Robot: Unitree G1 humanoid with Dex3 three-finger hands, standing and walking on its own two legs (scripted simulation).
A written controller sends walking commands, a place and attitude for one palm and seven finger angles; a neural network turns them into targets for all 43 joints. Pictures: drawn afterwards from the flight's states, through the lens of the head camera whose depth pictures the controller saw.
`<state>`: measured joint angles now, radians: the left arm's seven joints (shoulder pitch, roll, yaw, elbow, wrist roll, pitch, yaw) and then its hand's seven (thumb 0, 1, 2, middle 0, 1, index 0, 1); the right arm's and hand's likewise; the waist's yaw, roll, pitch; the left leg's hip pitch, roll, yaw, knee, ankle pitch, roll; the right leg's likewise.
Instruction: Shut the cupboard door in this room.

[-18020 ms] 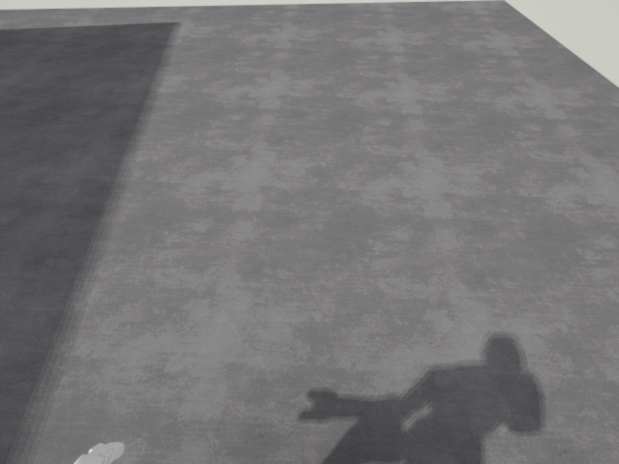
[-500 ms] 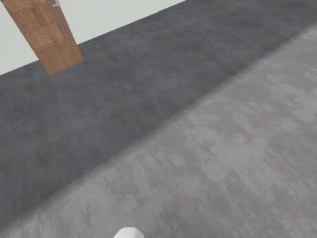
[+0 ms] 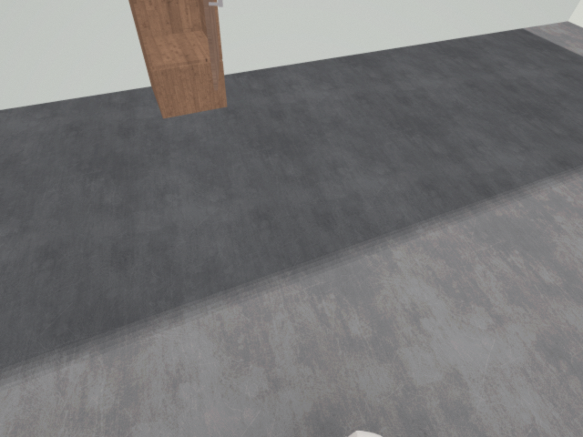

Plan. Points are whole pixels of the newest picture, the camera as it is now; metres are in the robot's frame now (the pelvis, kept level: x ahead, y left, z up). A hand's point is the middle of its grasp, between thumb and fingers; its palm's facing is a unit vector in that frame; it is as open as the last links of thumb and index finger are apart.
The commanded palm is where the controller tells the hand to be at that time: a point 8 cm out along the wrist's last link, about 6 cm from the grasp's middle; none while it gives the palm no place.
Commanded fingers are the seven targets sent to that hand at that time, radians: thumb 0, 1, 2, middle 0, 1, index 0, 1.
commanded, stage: turn or walk to find it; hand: left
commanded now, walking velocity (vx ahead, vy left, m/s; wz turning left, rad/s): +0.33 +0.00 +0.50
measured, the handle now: out of the picture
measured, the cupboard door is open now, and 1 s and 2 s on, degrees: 72 72 72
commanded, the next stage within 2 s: stand and wait in 1.12 s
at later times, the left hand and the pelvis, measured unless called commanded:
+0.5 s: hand out of the picture +0.07 +0.14 -0.16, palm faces +0.30 -0.92 -0.24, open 7.2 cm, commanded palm none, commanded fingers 0.00 0.90 0.90 -0.20 -0.30 -0.20 -0.30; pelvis +0.15 -0.03 +0.00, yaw +16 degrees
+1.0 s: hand (147, 320) +0.34 +0.29 -0.17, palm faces +0.37 -0.91 -0.17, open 7.3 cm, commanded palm none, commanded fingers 0.00 0.90 0.90 -0.20 -0.30 -0.20 -0.30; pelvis +0.34 +0.09 +0.00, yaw +20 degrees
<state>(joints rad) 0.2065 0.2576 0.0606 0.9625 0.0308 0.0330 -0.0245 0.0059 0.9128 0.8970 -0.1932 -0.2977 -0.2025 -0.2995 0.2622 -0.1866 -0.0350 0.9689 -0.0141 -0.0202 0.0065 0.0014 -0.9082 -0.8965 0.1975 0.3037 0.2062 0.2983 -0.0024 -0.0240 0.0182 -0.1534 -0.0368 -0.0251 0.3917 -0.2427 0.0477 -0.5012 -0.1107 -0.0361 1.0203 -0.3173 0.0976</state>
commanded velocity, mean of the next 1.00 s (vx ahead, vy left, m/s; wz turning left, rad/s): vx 0.37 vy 0.00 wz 0.22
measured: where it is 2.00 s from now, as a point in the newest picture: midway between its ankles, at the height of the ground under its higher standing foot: (253, 335)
